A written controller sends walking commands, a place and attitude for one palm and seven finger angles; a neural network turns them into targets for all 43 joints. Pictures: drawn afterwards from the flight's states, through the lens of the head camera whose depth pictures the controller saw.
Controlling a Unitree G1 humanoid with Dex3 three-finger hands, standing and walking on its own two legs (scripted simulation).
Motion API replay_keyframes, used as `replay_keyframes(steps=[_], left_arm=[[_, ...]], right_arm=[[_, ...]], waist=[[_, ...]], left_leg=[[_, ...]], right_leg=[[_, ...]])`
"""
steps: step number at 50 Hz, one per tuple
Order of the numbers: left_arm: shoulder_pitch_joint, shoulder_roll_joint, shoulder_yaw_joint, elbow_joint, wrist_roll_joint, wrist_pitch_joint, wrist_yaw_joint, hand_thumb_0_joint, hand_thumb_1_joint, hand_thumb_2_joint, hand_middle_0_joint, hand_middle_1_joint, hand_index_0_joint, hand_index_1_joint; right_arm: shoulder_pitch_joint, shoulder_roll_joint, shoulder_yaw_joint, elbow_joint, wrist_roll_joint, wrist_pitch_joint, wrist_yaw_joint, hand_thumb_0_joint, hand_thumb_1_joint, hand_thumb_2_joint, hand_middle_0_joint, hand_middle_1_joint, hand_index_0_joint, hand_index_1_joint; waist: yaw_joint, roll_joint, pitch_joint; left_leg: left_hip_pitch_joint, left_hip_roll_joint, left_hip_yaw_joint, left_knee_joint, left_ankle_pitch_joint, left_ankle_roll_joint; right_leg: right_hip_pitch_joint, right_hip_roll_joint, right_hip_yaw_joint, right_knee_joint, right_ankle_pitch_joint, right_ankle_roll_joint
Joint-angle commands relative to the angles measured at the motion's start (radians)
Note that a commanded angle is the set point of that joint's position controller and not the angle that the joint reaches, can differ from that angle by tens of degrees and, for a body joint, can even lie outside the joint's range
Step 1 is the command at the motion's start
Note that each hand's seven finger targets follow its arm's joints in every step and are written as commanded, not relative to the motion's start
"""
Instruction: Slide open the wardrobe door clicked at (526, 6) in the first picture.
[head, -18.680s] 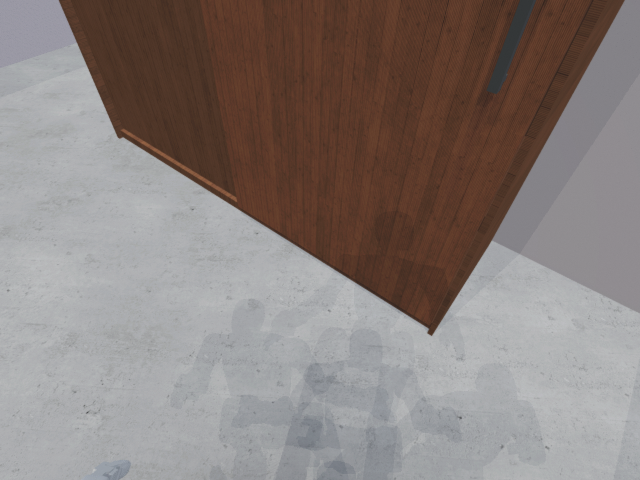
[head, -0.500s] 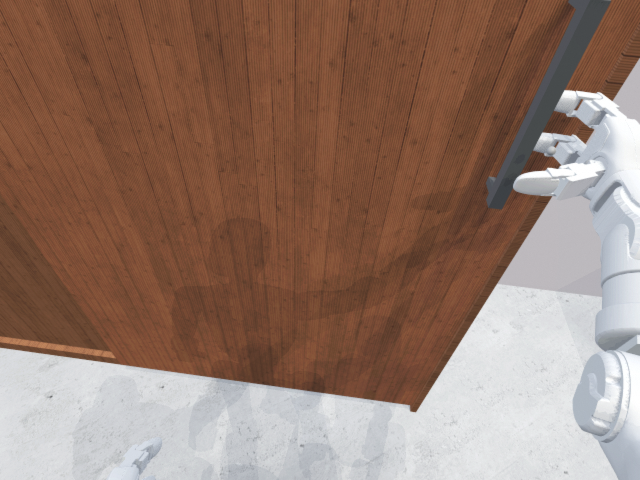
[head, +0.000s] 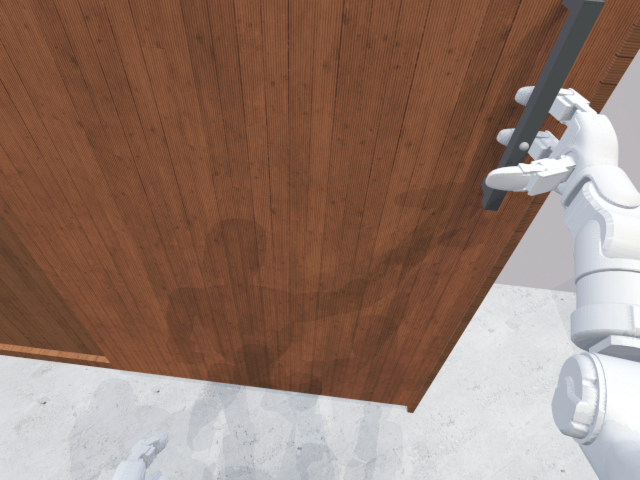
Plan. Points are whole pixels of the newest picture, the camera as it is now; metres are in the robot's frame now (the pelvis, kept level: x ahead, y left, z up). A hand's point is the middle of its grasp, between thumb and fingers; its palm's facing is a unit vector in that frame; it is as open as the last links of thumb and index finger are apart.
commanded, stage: slide the fingers in behind the handle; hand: right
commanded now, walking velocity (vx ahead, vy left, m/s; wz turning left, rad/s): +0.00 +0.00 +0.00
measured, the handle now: (525, 115) +0.49 -0.20 +0.26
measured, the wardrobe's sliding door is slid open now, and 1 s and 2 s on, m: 0.00 0.00 0.00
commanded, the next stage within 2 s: grip the handle and tug to test in 0.86 s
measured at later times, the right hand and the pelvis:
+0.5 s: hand (516, 145) +0.43 -0.17 +0.25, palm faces +0.07 +1.00 +0.00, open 14.5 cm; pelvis +0.00 +0.00 +0.00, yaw +0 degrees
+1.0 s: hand (515, 144) +0.43 -0.17 +0.25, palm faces +0.06 +1.00 +0.00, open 14.2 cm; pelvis +0.00 +0.00 +0.00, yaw -1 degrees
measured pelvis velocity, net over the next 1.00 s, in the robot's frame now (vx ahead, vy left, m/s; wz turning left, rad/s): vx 0.00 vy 0.00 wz -0.01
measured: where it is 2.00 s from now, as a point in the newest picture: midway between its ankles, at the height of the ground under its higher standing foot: outside the picture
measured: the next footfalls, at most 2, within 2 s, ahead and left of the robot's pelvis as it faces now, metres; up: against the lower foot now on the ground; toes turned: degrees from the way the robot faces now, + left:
none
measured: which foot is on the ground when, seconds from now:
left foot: down 0.00-1.00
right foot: down 0.00-1.00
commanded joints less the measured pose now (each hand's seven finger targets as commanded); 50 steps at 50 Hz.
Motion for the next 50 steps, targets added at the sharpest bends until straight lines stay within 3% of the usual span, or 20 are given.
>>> replay_keyframes(steps=[1,2,5,7,8,12,14,16,19,21,27,31,34,36,39,42,46,48,50], left_arm=[[-0.076,0.135,0.045,-0.132,0.000,-0.041,0.011,0.000,0.900,0.900,-0.200,-0.300,-0.200,-0.300],[-0.080,0.131,0.043,-0.133,0.000,-0.042,0.010,0.000,0.900,0.900,-0.200,-0.300,-0.200,-0.300],[-0.080,0.130,0.045,-0.130,0.005,-0.041,0.008,0.000,0.900,0.900,-0.200,-0.300,-0.200,-0.300],[-0.091,0.127,0.042,-0.134,0.004,-0.039,0.005,0.000,0.900,0.900,-0.200,-0.300,-0.200,-0.300],[-0.087,0.129,0.044,-0.131,0.005,-0.037,0.005,0.000,0.900,0.900,-0.200,-0.300,-0.200,-0.300],[-0.108,0.126,0.041,-0.140,0.000,-0.029,0.005,0.000,0.900,0.900,-0.200,-0.300,-0.200,-0.300],[-0.109,0.126,0.041,-0.139,0.003,-0.027,0.005,0.000,0.900,0.900,-0.200,-0.300,-0.200,-0.300],[-0.116,0.127,0.045,-0.149,0.003,-0.027,0.004,0.000,0.900,0.900,-0.200,-0.300,-0.200,-0.300],[-0.128,0.119,0.041,-0.159,0.004,-0.025,-0.001,0.000,0.900,0.900,-0.200,-0.300,-0.200,-0.300],[-0.127,0.127,0.045,-0.154,0.004,-0.019,0.002,0.000,0.900,0.900,-0.200,-0.300,-0.200,-0.300],[-0.140,0.122,0.041,-0.158,0.003,-0.018,0.001,0.000,0.900,0.900,-0.200,-0.300,-0.200,-0.300],[-0.138,0.124,0.042,-0.150,0.005,-0.011,0.002,0.000,0.900,0.900,-0.200,-0.300,-0.200,-0.300],[-0.142,0.117,0.041,-0.149,0.004,-0.013,0.001,0.000,0.900,0.900,-0.200,-0.300,-0.200,-0.300],[-0.139,0.122,0.044,-0.146,0.008,-0.009,0.002,0.000,0.900,0.900,-0.200,-0.300,-0.200,-0.300],[-0.135,0.118,0.040,-0.139,0.006,-0.007,0.003,0.000,0.900,0.900,-0.200,-0.300,-0.200,-0.300],[-0.137,0.118,0.040,-0.142,0.006,-0.005,0.002,0.000,0.900,0.900,-0.200,-0.300,-0.200,-0.300],[-0.135,0.117,0.040,-0.136,0.007,-0.007,0.004,0.000,0.900,0.900,-0.200,-0.300,-0.200,-0.300],[-0.124,0.118,0.037,-0.124,0.009,-0.006,0.005,0.000,0.900,0.900,-0.200,-0.300,-0.200,-0.300],[-0.126,0.117,0.037,-0.131,0.010,-0.008,0.006,0.000,0.900,0.900,-0.200,-0.300,-0.200,-0.300]], right_arm=[[-0.551,-0.209,-0.006,-0.264,0.014,-0.058,-0.005,0.000,0.500,-0.300,0.300,1.200,0.300,1.200],[-0.556,-0.204,-0.009,-0.276,0.012,-0.053,-0.008,0.000,0.500,-0.300,0.300,1.200,0.300,1.200],[-0.526,-0.212,-0.032,-0.287,0.017,-0.040,-0.019,0.000,0.500,-0.300,0.300,1.200,0.300,1.200],[-0.510,-0.182,-0.009,-0.304,0.020,-0.038,-0.018,0.000,0.500,-0.300,0.300,1.200,0.300,1.200],[-0.484,-0.206,-0.036,-0.290,0.019,-0.032,-0.021,0.000,0.500,-0.300,0.300,1.200,0.300,1.200],[-0.495,-0.158,0.012,-0.308,0.014,-0.017,-0.026,0.000,0.500,-0.300,0.300,1.200,0.300,1.200],[-0.488,-0.193,-0.021,-0.311,0.015,-0.014,-0.034,0.000,0.500,-0.300,0.300,1.200,0.300,1.200],[-0.486,-0.175,-0.005,-0.355,0.019,-0.021,-0.031,0.000,0.500,-0.300,0.300,1.200,0.300,1.200],[-0.448,-0.159,-0.008,-0.387,0.024,-0.017,-0.032,0.000,0.500,-0.300,0.300,1.200,0.300,1.200],[-0.435,-0.182,-0.024,-0.374,0.027,-0.012,-0.031,0.000,0.500,-0.300,0.300,1.200,0.300,1.200],[-0.448,-0.148,0.001,-0.426,0.026,0.008,-0.035,0.000,0.500,-0.300,0.300,1.200,0.300,1.200],[-0.438,-0.152,-0.001,-0.406,0.025,0.026,-0.042,0.000,0.500,-0.300,0.300,1.200,0.300,1.200],[-0.459,-0.111,0.028,-0.421,0.023,0.033,-0.045,0.000,0.500,-0.300,0.300,1.200,0.300,1.200],[-0.438,-0.144,0.002,-0.415,0.022,0.035,-0.050,0.000,0.500,-0.300,0.300,1.200,0.300,1.200],[-0.474,-0.116,0.027,-0.395,0.020,0.043,-0.050,0.000,0.500,-0.300,0.300,1.200,0.300,1.200],[-0.455,-0.122,0.019,-0.390,0.020,0.044,-0.052,0.000,0.500,-0.300,0.300,1.200,0.300,1.200],[-0.512,-0.084,0.062,-0.392,0.018,0.037,-0.052,0.000,0.500,-0.300,0.300,1.200,0.300,1.200],[-0.523,-0.100,0.043,-0.340,0.020,0.042,-0.056,0.000,0.500,-0.300,0.300,1.200,0.300,1.200],[-0.527,-0.103,0.038,-0.343,0.020,0.036,-0.056,0.000,0.407,-0.340,0.310,1.213,0.310,1.213]], waist=[[0.007,0.030,-0.285],[0.004,-0.007,-0.298],[-0.004,0.036,-0.324],[-0.003,0.027,-0.313],[-0.010,0.051,-0.311],[-0.003,0.038,-0.275],[-0.011,0.027,-0.292],[-0.012,0.052,-0.321],[-0.022,0.014,-0.331],[-0.021,0.058,-0.322],[-0.018,0.004,-0.322],[-0.017,0.044,-0.305],[-0.010,0.022,-0.312],[-0.019,0.036,-0.321],[-0.004,0.037,-0.297],[-0.014,0.030,-0.309],[0.002,0.019,-0.304],[0.006,0.038,-0.286],[0.000,0.033,-0.301]], left_leg=[[0.171,0.001,-0.034,-0.001,0.334,0.036],[0.163,-0.001,-0.039,0.002,0.338,0.037],[0.190,-0.001,-0.035,0.009,0.368,0.036],[0.190,0.001,-0.036,0.007,0.373,0.035],[0.196,0.000,-0.037,0.007,0.379,0.035],[0.171,0.001,-0.036,0.001,0.333,0.035],[0.184,0.003,-0.042,0.000,0.343,0.036],[0.205,0.004,-0.039,0.005,0.359,0.036],[0.214,0.004,-0.041,0.013,0.400,0.037],[0.220,0.003,-0.040,0.007,0.396,0.034],[0.204,0.002,-0.039,0.012,0.407,0.037],[0.203,0.001,-0.032,0.009,0.396,0.036],[0.184,-0.001,-0.033,0.013,0.394,0.036],[0.195,-0.001,-0.033,0.013,0.400,0.037],[0.174,-0.002,-0.030,0.013,0.395,0.036],[0.183,-0.001,-0.030,0.018,0.397,0.037],[0.160,-0.001,-0.028,0.014,0.370,0.037],[0.148,-0.002,-0.029,0.009,0.359,0.036],[0.160,0.000,-0.030,0.014,0.360,0.038]], right_leg=[[0.048,-0.010,0.053,-0.026,0.367,-0.019],[0.064,-0.008,0.053,-0.024,0.379,-0.018],[0.059,-0.006,0.053,-0.020,0.399,-0.016],[0.060,-0.006,0.048,-0.020,0.402,-0.019],[0.051,-0.006,0.049,-0.020,0.399,-0.021],[0.046,-0.008,0.048,-0.028,0.362,-0.022],[0.049,-0.005,0.046,-0.027,0.362,-0.021],[0.062,-0.009,0.049,-0.025,0.387,-0.021],[0.073,-0.006,0.043,-0.020,0.425,-0.018],[0.064,-0.009,0.041,-0.020,0.412,-0.021],[0.086,-0.008,0.044,-0.017,0.451,-0.015],[0.072,-0.010,0.045,-0.019,0.435,-0.015],[0.092,-0.010,0.048,-0.015,0.454,-0.012],[0.092,-0.010,0.049,-0.011,0.464,-0.012],[0.085,-0.010,0.051,-0.012,0.454,-0.011],[0.085,-0.011,0.053,-0.010,0.470,-0.009],[0.097,-0.011,0.055,-0.008,0.453,-0.007],[0.083,-0.009,0.057,-0.011,0.423,-0.008],[0.076,-0.006,0.059,-0.014,0.419,-0.008]])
